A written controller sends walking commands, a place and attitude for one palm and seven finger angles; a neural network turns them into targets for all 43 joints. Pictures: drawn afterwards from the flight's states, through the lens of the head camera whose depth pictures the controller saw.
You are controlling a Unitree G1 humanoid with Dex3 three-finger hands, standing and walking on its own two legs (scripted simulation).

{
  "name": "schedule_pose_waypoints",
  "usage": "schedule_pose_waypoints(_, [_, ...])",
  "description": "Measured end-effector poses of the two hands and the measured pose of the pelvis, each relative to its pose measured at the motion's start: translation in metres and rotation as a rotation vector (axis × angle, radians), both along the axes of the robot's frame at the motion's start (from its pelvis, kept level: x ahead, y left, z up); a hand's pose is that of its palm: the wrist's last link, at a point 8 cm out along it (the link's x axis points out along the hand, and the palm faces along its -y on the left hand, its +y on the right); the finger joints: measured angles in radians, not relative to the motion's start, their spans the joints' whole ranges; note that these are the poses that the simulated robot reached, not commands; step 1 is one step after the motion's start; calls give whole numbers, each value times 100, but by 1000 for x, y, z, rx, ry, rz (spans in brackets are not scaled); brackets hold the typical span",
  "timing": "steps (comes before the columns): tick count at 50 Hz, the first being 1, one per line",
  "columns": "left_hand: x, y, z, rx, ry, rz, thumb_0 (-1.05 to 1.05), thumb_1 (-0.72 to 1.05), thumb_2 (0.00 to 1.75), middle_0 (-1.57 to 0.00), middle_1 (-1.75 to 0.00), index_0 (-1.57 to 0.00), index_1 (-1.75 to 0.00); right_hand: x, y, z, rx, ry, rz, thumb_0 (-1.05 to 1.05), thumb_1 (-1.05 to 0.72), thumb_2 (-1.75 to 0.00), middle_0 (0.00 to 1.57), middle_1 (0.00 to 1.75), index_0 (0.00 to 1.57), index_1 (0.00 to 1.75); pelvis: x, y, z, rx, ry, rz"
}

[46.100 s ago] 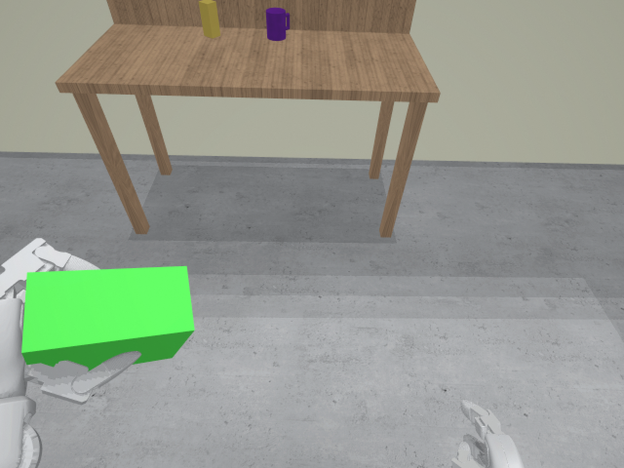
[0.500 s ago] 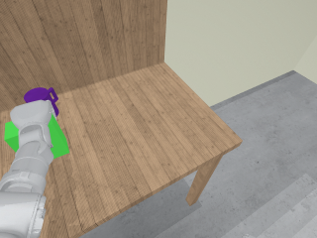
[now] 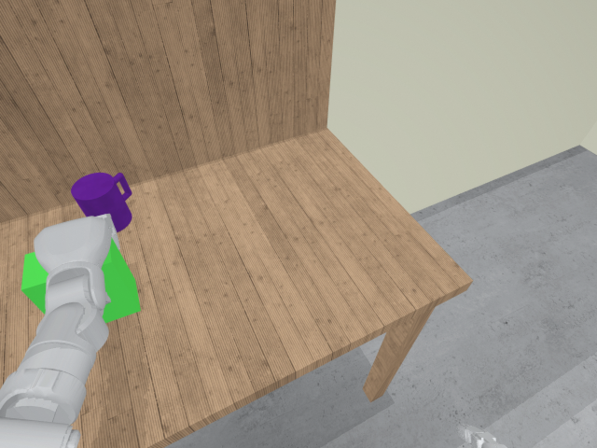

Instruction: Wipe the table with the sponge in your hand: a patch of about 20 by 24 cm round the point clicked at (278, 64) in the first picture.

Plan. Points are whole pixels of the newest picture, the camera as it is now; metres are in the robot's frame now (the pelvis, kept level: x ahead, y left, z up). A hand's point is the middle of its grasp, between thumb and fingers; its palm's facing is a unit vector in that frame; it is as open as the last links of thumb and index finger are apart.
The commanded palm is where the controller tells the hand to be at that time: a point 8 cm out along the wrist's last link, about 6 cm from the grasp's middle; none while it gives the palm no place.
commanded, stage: wipe back along the first lane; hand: left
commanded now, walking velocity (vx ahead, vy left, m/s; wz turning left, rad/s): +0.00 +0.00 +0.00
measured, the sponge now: (92, 292) +0.34 +0.34 -0.02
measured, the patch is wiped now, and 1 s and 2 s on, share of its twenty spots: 1.00 1.00 1.00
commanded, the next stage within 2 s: lift the sponge slowly off the table in 1.30 s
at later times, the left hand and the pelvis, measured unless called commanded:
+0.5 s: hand (91, 299) +0.30 +0.30 +0.04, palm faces -0.02 -0.01 -1.00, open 10.2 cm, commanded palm +0.25 +0.28 +0.07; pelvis +0.00 +0.00 +0.00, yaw +0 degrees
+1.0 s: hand (93, 338) +0.24 +0.28 +0.04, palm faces +0.00 -0.04 -1.00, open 10.2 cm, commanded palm +0.19 +0.26 +0.07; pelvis -0.01 -0.01 +0.01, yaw +0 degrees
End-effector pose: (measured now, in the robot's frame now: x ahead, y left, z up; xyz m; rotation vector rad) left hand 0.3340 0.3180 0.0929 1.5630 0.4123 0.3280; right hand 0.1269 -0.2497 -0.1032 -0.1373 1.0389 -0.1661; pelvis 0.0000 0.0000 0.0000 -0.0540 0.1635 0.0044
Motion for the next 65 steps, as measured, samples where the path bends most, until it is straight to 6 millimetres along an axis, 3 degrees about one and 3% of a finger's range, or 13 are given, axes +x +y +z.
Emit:
schedule_pose_waypoints(16, [-33,-12,0,-20,-25,-3,0,-46,104,-68,-137,-69,-134,32,21,9,36,-100,60,1,-90,-90,20,30,20,30,0,4,2,5,-45,7])
schedule_pose_waypoints(29, [-63,-26,0,-21,-43,-13,1,-46,104,-67,-137,-69,-134,57,27,20,57,-183,96,1,-90,-90,20,30,20,30,-1,1,3,11,-77,5])
schedule_pose_waypoints(47, [-104,-44,2,-50,-63,-4,2,-46,104,-67,-138,-68,-135,67,21,27,66,-237,113,1,-90,-90,20,30,20,30,-4,-7,6,22,-119,-4])
schedule_pose_waypoints(65, [-129,-56,1,-70,-67,-9,2,-46,104,-66,-138,-68,-135,74,21,35,67,-286,126,1,-90,-90,20,30,20,30,-9,-11,7,26,-147,-12])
